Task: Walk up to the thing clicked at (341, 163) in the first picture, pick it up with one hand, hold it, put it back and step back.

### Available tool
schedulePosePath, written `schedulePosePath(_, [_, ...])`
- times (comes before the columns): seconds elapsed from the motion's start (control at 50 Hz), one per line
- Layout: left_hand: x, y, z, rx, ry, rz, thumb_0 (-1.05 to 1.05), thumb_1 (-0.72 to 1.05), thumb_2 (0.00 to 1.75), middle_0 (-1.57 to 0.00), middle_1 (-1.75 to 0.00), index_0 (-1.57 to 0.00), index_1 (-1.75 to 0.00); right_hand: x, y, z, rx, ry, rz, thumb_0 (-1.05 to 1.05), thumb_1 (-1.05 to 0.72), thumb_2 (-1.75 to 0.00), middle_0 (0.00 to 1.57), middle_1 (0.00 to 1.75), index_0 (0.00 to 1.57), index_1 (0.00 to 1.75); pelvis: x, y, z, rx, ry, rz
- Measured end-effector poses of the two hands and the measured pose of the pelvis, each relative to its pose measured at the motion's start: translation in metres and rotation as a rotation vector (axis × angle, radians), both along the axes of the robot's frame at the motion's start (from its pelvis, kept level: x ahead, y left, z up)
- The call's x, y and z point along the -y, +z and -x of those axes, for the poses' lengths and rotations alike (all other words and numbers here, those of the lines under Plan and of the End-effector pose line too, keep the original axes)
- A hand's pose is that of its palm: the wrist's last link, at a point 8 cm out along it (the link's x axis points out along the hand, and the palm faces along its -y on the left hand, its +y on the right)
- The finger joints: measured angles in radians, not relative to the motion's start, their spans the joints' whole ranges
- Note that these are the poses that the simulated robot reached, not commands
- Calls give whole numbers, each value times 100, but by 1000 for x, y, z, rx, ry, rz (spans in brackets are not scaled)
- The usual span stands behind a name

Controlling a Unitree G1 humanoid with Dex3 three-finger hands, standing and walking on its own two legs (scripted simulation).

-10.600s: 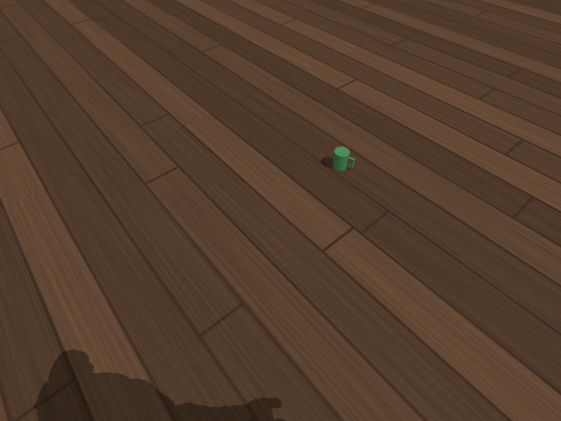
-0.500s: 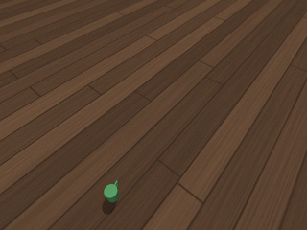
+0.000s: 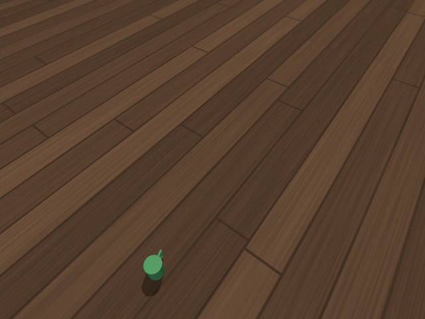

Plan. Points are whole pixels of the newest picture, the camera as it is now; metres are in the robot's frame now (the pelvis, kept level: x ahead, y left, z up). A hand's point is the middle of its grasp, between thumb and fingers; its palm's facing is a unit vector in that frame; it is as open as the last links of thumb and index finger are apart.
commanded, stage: walk up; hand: left
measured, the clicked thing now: (156, 263) +0.44 +0.26 -0.72
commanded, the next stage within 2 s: stand in 0.88 s
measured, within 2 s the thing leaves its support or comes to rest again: neither
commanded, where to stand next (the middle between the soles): +0.06 -0.01 m, yaw +4 degrees
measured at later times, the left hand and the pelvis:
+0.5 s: hand out of the picture +0.11 +0.25 -0.14, palm faces -0.01 -0.95 -0.33, open 7.4 cm; pelvis +0.00 +0.00 +0.01, yaw +0 degrees
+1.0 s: hand out of the picture +0.07 +0.25 -0.14, palm faces -0.01 -0.95 -0.33, open 7.4 cm; pelvis +0.00 +0.00 +0.01, yaw +1 degrees
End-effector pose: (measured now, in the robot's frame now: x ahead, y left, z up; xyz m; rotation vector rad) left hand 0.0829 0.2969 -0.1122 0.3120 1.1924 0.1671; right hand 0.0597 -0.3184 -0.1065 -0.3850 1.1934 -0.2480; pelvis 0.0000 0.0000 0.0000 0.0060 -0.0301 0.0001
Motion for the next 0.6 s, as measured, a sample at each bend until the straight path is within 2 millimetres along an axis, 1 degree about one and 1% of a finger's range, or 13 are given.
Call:
schedulePosePath(0.06, [-2, -3, -2, -13, 3, 2, 1, 90, 89, -21, -30, -21, -30, -7, 3, 5, 1, 3, -9, 1, -90, -90, 20, 30, 21, 30, 0, 2, -1, -5, -3, -13])
schedulePosePath(0.14, [0, -5, -7, 1, 2, -2, 1, 90, 89, -21, -30, -21, -30, -4, 3, 10, -17, -8, -12, 1, -90, -90, 21, 30, 21, 30, 6, 1, -4, 7, -9, -1])
schedulePosePath(0.26, [8, 0, -14, 30, 2, 5, 1, 90, 89, -21, -30, -21, -30, 2, 2, 4, -4, -14, -8, 1, -90, -90, 21, 30, 21, 30, 6, 2, -5, 12, -1, 2])
schedulePosePath(0.4, [6, 6, -21, 57, 2, 4, 0, 90, 89, -21, -30, -21, -30, -4, 3, -4, 20, 3, -19, 1, -90, -90, 20, 30, 21, 30, 3, 4, -4, 13, -2, -1])
schedulePosePath(0.5, [1, 6, -20, 60, 12, 1, 0, 90, 89, -21, -30, -21, -30, -8, 6, -5, 28, 10, -22, 1, -90, -90, 20, 30, 21, 30, 3, 6, -3, 15, -2, 1])
schedulePosePath(0.6, [-1, 6, -13, 43, 20, 2, 0, 90, 89, -21, -30, -21, -30, -9, 7, -5, 23, 14, -23, 1, -90, -90, 20, 30, 21, 30, 2, 7, -1, 16, -1, 3])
